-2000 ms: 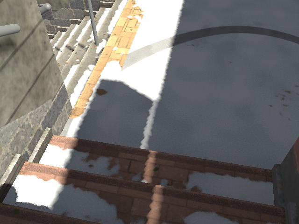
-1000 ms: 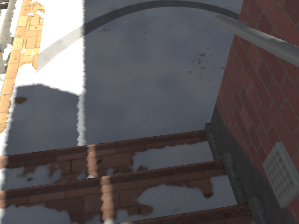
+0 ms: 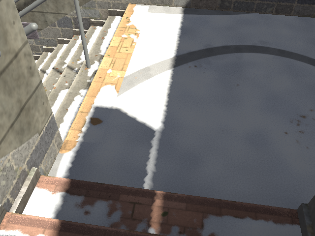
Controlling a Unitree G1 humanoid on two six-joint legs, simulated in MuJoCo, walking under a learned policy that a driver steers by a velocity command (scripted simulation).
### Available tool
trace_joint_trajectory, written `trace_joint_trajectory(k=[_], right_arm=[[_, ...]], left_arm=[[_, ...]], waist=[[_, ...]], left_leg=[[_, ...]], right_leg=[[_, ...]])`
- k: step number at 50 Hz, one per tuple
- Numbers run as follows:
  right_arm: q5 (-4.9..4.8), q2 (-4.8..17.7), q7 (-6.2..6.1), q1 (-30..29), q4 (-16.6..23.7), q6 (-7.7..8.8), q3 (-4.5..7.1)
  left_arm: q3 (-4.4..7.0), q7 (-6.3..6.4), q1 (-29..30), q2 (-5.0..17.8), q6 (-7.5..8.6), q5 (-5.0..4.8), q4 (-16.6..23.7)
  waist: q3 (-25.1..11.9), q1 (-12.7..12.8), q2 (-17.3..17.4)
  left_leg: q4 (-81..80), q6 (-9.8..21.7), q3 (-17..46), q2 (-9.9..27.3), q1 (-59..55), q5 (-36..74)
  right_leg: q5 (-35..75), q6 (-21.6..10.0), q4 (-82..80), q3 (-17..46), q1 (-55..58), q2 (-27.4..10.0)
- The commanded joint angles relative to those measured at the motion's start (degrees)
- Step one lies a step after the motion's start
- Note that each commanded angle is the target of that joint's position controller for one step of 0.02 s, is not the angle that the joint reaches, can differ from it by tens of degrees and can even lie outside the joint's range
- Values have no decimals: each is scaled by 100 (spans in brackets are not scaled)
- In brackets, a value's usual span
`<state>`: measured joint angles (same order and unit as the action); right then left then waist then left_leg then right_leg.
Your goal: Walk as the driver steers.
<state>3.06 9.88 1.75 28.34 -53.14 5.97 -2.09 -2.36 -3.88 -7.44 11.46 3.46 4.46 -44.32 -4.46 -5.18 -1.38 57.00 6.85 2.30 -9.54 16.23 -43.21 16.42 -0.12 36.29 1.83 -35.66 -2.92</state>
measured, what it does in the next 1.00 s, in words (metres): goes down, turning right: right foot 0.15 m lower, then left foot 0.15 m lower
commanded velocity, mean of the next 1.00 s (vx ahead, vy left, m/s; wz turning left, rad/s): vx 0.49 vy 0.00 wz -0.45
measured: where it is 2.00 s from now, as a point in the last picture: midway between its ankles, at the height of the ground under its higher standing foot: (186, 182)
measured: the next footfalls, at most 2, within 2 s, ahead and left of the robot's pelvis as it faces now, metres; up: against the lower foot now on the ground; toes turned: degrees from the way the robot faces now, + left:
right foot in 0.10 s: +0.18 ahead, -0.10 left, -0.15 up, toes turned -3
left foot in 0.54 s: +0.51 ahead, +0.09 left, -0.31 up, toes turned -14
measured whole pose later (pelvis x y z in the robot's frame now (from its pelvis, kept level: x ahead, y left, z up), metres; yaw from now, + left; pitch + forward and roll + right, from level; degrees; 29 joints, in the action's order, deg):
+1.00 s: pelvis +0.54 -0.02 -0.26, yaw -32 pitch +0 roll +3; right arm 7.8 6.7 -1.2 36.5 -64.9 8.1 -3.8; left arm -1.0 -6.8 -7.3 11.8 3.6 4.0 -49.1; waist -1.0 -4.9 -2.0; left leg 33.2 1.4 -18.9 0.7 2.5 -30.2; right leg 28.2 -4.9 46.3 6.4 -48.2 -6.6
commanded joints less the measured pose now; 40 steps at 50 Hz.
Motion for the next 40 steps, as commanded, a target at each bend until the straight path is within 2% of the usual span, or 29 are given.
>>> trace_joint_trajectory(k=[1, 2, 3, 5, 6, 7, 8, 9, 10, 11, 12, 13, 15, 16, 17, 19, 20, 21, 25, 26, 27, 28, 29, 30, 31, 33, 34, 37, 40], right_arm=[[-314, 1048, -385, 590, -11, -461, 385], [106, 642, -99, 426, 201, -113, 92], [115, 854, 40, 103, 303, -18, 192], [203, 1149, 415, -463, 322, 12, 294], [270, 883, 630, -266, 267, 31, 232], [209, 328, 712, 379, 424, 21, 104], [66, 596, 651, 18, 1010, 47, 30], [113, 888, 501, -564, 1001, -75, 74], [208, 1004, 260, -606, 878, -182, 127], [446, 818, 170, -516, 759, -239, 44], [485, 820, 146, -696, 717, -286, 19], [481, 675, 183, -982, 734, -341, 2], [403, 146, 328, -884, 688, -292, -262], [393, 301, 320, -876, 729, -218, -224], [432, 546, 279, -1726, 1020, -171, -212], [452, 700, 170, -2726, 1125, -203, -215], [399, 629, 202, -2780, 1140, -232, -241], [334, 480, 203, -2859, 1287, -267, -242], [157, 818, 114, -1894, 1257, -220, -34], [60, 1275, 83, -846, 963, -125, 200], [42, 1667, 128, 716, 489, -37, 447], [246, 2006, 263, 1226, 321, -42, 594], [273, 2113, 433, 944, 502, -162, 591], [184, 1852, 400, 378, 506, -211, 568], [126, 951, 366, -217, 629, -143, 304], [258, 265, 249, -647, 509, -81, 150], [210, -90, 30, -836, 415, 70, 65], [315, 239, -220, -447, 67, 381, 84], [451, 752, -163, -360, -198, 281, 170]], left_arm=[[217, 214, 951, 314, -53, -671, 373], [147, 80, 135, 502, 101, 207, 21], [319, 85, -619, 707, 106, 250, -185], [621, 107, -3484, 1199, 200, 89, -1239], [706, 112, -4964, 1259, 164, 103, -1635], [683, -19, -4097, 1553, 174, 43, -1237], [835, 7, -2966, 1663, 183, 115, -887], [648, 28, -2134, 1022, 209, 54, -854], [379, -50, -1552, 343, 196, 34, -876], [39, 31, -399, -338, 328, 182, -567], [53, 30, 132, -154, 429, 6, -383], [140, 85, -442, 189, 491, -168, -571], [206, 125, -1357, 658, 536, 50, -901], [277, 117, -1432, 935, 561, 97, -801], [222, 254, -1795, 700, 656, 63, -870], [140, 419, -2731, 254, 635, -130, -1121], [161, 410, -2912, 449, 533, -174, -1148], [136, 293, -2859, 529, 426, -42, -1123], [227, 67, -2165, 926, 246, 5, -715], [239, -34, -2027, 974, 239, 48, -658], [161, -175, -2080, 638, 301, 88, -707], [61, -214, -3856, -355, 314, -134, -1132], [67, -286, -3559, 78, 298, -261, -630], [146, -175, -2278, 356, 244, -248, -249], [102, 0, -1765, 293, 189, -133, -289], [-12, 72, -1995, -52, 30, -103, -409], [-49, -6, -2026, -122, -12, 41, -457], [115, -227, -1035, 291, 94, 43, -341], [165, -322, -1145, 199, 105, 40, -463]], waist=[[1241, -411, 475], [937, -26, 597], [978, 344, 652], [680, 1610, -560], [-518, 1966, -1320], [-1000, 1077, -585], [-484, 1237, -157], [334, 1150, 632], [520, 694, 991], [1048, 63, 992], [1198, 94, 257], [790, 284, -178], [601, 330, 190], [538, 344, 368], [421, 847, 346], [688, 1568, 298], [630, 1595, 219], [627, 1465, 28], [977, 632, -82], [699, 63, 254], [-138, -467, 396], [-1669, 246, 1720], [-1724, 89, 1297], [-478, -112, 946], [145, 86, 88], [846, 809, 124], [1150, 982, 249], [933, 402, 456], [620, 769, 274]], left_leg=[[-754, 519, 1493, 1167, -26, 4789], [-366, 529, 2176, 1563, 43, 3983], [-62, 590, 2066, 1604, 293, 4820], [2765, 61, 1228, 896, 1600, 5385], [6249, -447, 557, 223, 3426, 1953], [6805, -619, 429, 94, 4992, -11], [5925, -1014, 1158, 566, 6467, 812], [5431, -801, 1144, 859, 6825, 1581], [4854, -620, 995, 1173, 6001, 2107], [2400, -479, 1304, 1875, 4773, 3771], [840, -483, 814, 2009, 3167, 4193], [778, -580, 195, 1784, 2246, 4365], [1162, -727, -165, 1643, 938, 4993], [944, -794, -402, 1428, 659, 4789], [-172, -878, 513, 1676, 2097, 6027], [-2366, -980, 667, 1716, 3980, 6669], [-3030, -921, 170, 1466, 3217, 6976], [-2967, -853, -162, 1309, 1670, 6838], [-3410, -626, -439, 1074, -985, 6050], [-3545, -326, -467, 1168, -2212, 5788], [-2567, 557, 275, 2024, -3849, 6691], [-1211, 1663, 1041, 3331, -5513, 10073], [-2009, 2168, 2855, 4017, -5307, 8496], [-2697, 1774, 3008, 4117, -4095, 5236], [-3152, 1146, 2197, 3494, -2477, 2853], [-3886, 942, 1522, 3293, 230, 2811], [-4005, 632, 1021, 2757, 765, 2792], [-4411, 646, 233, 2523, 958, 2863], [-3909, 477, -74, 2692, 361, 4564]], right_leg=[[-786, -66, -843, -372, 81, 357], [-1080, -131, -857, -195, 537, -53], [-1454, -185, -627, -444, 1245, 110], [-1119, -613, -1609, -565, 4282, 375], [924, -1855, -273, 496, 6752, -534], [2655, -2716, 157, 2299, 7266, -1348], [-915, -3043, -562, 4037, 7059, -2200], [-3324, -2699, -1216, 4020, 5712, -1982], [-4255, -2513, -1528, 3686, 4051, -1650], [-3515, -2224, -1938, 2850, 1847, -1162], [-3487, -2170, -1907, 1875, -52, -531], [-4069, -2073, -1768, 1468, -605, 21], [-3475, -1872, -1016, 1312, -1417, 223], [-2781, -1848, -645, 1204, -1419, 322], [-3238, -1772, -51, 1738, 353, 241], [-3971, -1698, 1008, 2232, 2517, 91], [-4259, -1637, 1108, 2133, 2020, 275], [-4400, -1560, 991, 1994, 703, 397], [-4415, -1281, 1934, 2411, -328, 487], [-3522, -977, 3087, 2207, -441, 682], [-2928, -509, 4993, 1955, -1098, 829], [-6226, -181, 8191, 823, -2276, 1294], [-5952, -154, 9094, 800, -3674, 1295], [-5195, -57, 9116, 551, -4860, 699], [-3965, -158, 8030, 649, -4481, 245], [-2980, -299, 6753, 605, -2617, -407], [-1929, -413, 5374, 627, -2412, -651], [-495, -455, 2939, 270, -1779, -458], [-11, -584, 3225, 547, -1758, -302]])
